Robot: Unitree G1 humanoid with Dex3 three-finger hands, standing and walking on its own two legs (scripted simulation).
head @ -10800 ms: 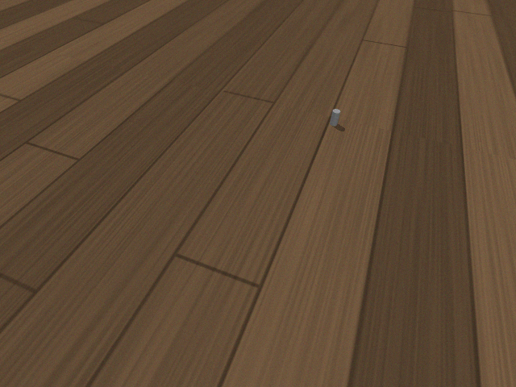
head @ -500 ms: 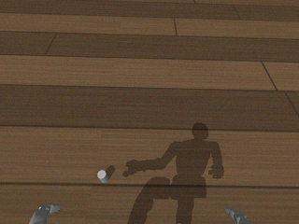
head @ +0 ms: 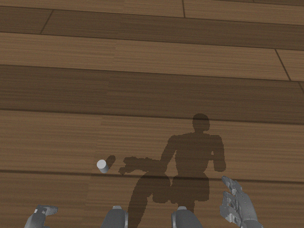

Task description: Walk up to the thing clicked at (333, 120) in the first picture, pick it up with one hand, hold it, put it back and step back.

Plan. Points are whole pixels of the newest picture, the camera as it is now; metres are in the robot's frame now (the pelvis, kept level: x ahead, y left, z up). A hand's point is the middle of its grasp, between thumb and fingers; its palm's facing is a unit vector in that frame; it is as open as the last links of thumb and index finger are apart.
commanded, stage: rise first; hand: left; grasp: from above
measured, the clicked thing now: (103, 166) +0.45 +0.25 -0.63
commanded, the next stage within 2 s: approach in 1.88 s
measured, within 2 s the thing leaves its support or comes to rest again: neither
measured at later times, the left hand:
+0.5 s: hand (65, 217) +0.18 +0.28 -0.26, palm faces -0.37 -0.64 -0.67, open 14.1 cm
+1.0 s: hand (78, 187) +0.30 +0.30 -0.41, palm faces -0.49 -0.22 -0.84, open 14.0 cm
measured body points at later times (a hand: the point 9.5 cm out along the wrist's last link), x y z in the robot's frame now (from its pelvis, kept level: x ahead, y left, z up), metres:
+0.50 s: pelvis -0.04 +0.00 -0.12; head +0.12 +0.01 +0.30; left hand +0.20 +0.31 -0.22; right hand +0.16 -0.27 -0.22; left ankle +0.01 +0.13 -0.65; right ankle +0.01 -0.15 -0.65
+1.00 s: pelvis -0.09 +0.00 -0.28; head +0.12 +0.02 +0.11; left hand +0.32 +0.31 -0.37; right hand +0.01 -0.29 -0.41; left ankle +0.00 +0.13 -0.65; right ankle +0.00 -0.15 -0.65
